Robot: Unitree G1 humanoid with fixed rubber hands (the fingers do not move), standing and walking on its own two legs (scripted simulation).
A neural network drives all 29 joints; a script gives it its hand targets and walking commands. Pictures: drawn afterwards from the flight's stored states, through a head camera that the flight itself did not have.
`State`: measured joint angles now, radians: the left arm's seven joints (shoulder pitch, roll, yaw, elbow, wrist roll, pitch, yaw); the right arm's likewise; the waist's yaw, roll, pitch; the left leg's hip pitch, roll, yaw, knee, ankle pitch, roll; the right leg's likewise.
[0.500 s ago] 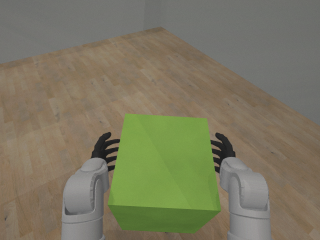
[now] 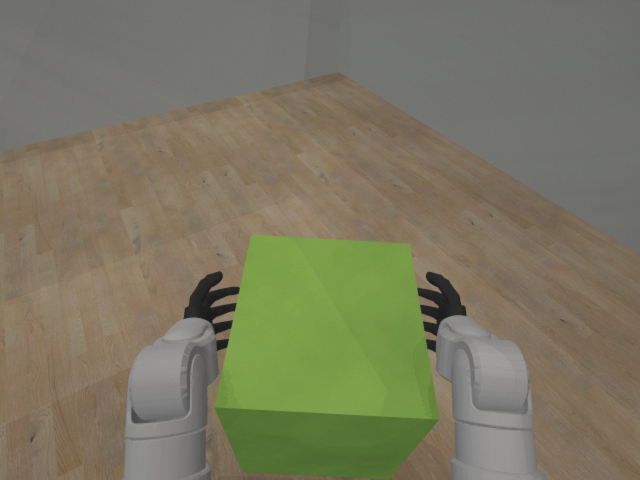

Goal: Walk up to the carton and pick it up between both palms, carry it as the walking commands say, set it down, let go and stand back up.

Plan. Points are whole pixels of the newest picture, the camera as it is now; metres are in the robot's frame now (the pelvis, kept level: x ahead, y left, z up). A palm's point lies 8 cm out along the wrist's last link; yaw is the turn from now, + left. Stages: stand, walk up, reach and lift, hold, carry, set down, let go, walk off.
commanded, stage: carry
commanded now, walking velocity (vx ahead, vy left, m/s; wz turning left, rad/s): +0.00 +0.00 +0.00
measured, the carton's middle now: (322, 362) +0.27 +0.00 +0.01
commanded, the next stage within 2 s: none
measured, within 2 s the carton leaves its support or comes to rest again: neither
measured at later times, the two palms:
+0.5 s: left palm (190, 328) +0.28 +0.15 +0.08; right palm (432, 322) +0.28 -0.14 +0.08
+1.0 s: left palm (271, 308) +0.32 +0.06 +0.07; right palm (505, 337) +0.27 -0.23 +0.06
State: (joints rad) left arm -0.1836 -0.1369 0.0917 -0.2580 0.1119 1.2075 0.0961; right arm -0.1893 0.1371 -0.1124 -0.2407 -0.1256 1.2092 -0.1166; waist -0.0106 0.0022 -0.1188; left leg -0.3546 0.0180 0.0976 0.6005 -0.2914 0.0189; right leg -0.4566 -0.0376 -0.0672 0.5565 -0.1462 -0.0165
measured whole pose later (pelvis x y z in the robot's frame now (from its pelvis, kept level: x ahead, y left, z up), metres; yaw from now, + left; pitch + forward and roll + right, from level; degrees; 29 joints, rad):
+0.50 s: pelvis +0.01 +0.01 +0.00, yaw +0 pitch +3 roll +0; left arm -0.16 -0.13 0.08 -0.23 0.12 1.15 0.09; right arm -0.18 0.14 -0.11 -0.20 -0.12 1.15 -0.11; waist 0.00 -0.01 -0.12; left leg -0.33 0.01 0.11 0.61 -0.32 0.03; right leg -0.44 -0.04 -0.06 0.57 -0.17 0.00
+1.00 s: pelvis +0.02 -0.04 -0.01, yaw -11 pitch +4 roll -2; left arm -0.20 -0.14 0.11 -0.30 0.09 1.17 0.10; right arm -0.19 0.14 -0.09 -0.30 -0.14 1.18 -0.12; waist 0.03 0.06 -0.05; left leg -0.40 0.24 0.19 0.81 -0.42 -0.07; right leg -0.45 0.02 -0.13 0.66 -0.25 -0.02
